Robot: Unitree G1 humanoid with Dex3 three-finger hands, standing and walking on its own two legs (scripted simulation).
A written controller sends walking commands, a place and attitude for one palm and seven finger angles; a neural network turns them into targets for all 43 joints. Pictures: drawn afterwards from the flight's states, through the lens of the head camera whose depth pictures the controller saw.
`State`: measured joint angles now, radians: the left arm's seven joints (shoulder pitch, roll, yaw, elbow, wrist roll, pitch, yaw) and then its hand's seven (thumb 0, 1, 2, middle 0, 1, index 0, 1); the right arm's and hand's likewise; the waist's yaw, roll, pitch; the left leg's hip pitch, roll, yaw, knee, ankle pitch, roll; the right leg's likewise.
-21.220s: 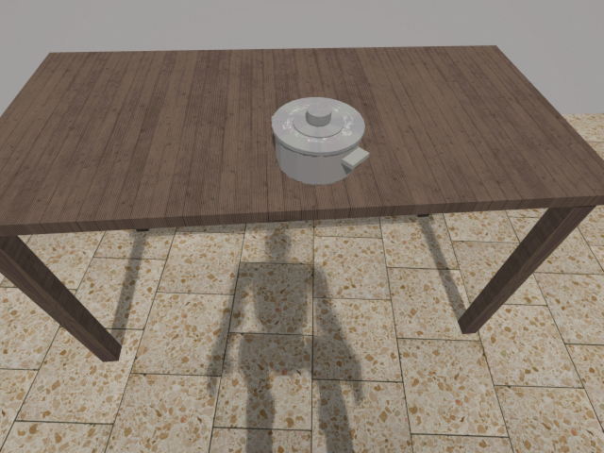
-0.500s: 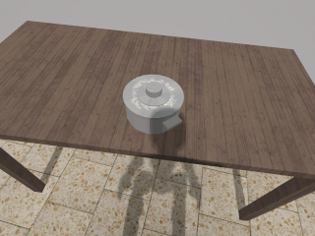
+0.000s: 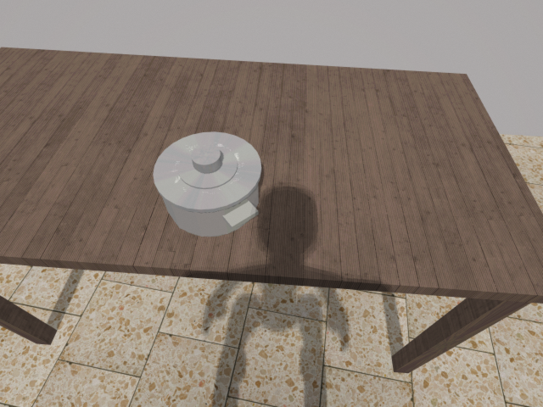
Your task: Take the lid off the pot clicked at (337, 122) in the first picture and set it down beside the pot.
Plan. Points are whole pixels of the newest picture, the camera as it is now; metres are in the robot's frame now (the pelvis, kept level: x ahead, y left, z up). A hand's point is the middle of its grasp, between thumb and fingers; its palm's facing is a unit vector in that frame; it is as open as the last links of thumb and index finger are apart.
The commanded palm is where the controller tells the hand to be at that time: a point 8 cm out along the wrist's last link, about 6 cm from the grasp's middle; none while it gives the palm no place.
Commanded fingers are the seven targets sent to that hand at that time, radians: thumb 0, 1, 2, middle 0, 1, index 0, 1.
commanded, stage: come to a stop and stand still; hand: left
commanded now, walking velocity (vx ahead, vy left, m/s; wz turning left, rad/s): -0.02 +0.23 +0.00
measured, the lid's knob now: (206, 158) +0.48 +0.13 +0.08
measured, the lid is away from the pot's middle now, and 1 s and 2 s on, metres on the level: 0.00 0.00 0.00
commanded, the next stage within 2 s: look again from close up in 1.52 s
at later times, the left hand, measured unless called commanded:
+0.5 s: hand out of the picture +0.00 +0.24 -0.17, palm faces +0.01 -0.97 -0.24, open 7.3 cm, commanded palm none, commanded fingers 0.00 0.90 0.90 -0.20 -0.30 -0.20 -0.30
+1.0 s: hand out of the picture -0.03 +0.23 -0.17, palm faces -0.01 -0.98 -0.22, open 7.4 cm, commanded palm none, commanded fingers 0.00 0.90 0.90 -0.20 -0.30 -0.20 -0.30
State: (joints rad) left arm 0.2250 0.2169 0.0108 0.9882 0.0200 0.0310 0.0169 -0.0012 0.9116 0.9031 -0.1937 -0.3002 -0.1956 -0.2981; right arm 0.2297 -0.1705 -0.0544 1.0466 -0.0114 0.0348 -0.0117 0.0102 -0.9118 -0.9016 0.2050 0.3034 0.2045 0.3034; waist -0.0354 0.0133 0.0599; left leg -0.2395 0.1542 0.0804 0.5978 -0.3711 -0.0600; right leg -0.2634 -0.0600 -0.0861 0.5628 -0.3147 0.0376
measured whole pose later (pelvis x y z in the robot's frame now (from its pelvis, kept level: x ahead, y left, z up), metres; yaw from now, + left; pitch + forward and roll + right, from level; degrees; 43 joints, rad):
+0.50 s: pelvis -0.02 +0.05 +0.00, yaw +0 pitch +0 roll +0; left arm 0.27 0.19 0.01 1.03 0.03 0.03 0.03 0.00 0.91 0.90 -0.20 -0.30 -0.20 -0.30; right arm 0.24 -0.19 -0.04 0.96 -0.02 0.01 0.00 0.01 -0.91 -0.90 0.20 0.30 0.20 0.30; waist 0.00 0.00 0.03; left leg -0.25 0.04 0.10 0.60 -0.35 0.00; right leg -0.29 -0.13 -0.02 0.60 -0.33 0.02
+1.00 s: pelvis -0.02 +0.05 +0.00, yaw -1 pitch -1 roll +1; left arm 0.32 0.17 -0.02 1.05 0.02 0.02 0.02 0.00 0.91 0.90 -0.20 -0.30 -0.20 -0.30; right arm 0.29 -0.17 -0.02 1.01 -0.01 0.00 0.00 0.01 -0.91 -0.90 0.20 0.30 0.20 0.30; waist 0.01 0.01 0.05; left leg -0.21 0.03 0.13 0.55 -0.33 0.01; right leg -0.27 -0.11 0.06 0.55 -0.27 0.09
